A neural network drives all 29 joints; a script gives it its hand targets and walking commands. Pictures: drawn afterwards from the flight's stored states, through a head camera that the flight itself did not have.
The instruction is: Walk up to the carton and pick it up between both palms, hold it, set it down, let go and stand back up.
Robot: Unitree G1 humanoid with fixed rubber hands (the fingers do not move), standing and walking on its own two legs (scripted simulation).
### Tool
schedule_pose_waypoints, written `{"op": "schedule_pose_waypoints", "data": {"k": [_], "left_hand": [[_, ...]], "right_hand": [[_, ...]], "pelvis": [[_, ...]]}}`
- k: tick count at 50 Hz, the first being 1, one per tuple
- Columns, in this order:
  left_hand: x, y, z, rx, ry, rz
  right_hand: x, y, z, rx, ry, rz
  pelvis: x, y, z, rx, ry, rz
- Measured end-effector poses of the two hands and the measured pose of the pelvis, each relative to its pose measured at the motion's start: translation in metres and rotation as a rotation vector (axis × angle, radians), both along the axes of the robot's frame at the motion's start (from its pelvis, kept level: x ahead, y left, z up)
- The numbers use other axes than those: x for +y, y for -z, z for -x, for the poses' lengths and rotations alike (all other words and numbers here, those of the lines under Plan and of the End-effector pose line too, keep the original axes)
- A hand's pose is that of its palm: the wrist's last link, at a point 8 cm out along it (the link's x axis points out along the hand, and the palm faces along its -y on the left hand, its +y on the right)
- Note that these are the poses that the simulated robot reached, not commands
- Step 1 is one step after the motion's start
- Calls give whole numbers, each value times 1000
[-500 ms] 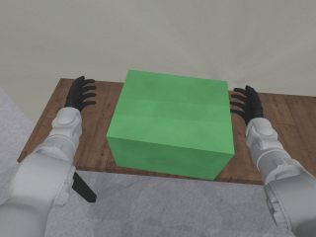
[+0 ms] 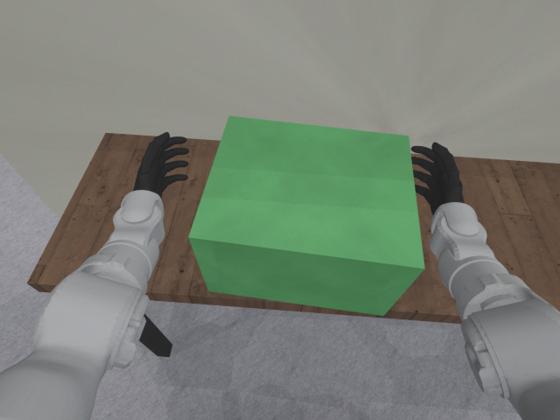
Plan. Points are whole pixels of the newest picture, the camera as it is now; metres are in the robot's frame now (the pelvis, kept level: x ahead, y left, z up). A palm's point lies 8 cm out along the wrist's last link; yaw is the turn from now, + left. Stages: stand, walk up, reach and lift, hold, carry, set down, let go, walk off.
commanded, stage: reach and lift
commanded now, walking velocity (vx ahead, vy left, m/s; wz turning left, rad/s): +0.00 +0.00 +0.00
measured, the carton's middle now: (306, 215) +0.45 +0.01 +0.01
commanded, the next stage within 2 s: none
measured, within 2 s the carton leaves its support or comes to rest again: leaves its support in 1.86 s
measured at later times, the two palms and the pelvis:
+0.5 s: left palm (173, 187) +0.44 +0.21 +0.06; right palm (438, 200) +0.45 -0.18 +0.07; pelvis +0.00 +0.00 +0.00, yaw -1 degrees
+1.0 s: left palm (176, 186) +0.44 +0.20 +0.06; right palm (435, 199) +0.45 -0.18 +0.07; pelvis +0.00 +0.00 +0.00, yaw +0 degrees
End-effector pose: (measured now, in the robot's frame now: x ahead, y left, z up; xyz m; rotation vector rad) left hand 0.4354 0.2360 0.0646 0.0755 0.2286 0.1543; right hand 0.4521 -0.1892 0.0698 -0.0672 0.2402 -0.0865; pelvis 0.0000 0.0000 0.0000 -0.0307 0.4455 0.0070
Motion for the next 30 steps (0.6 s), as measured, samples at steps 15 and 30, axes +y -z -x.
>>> {"op": "schedule_pose_waypoints", "data": {"k": [15,30], "left_hand": [[-34,5,-6,-4,34,29],[-31,2,-5,-17,12,33]], "right_hand": [[5,2,2,-8,26,-9],[8,2,1,-8,33,-6]], "pelvis": [[-2,0,1,0,15,-4],[-5,1,2,-3,9,-6]]}}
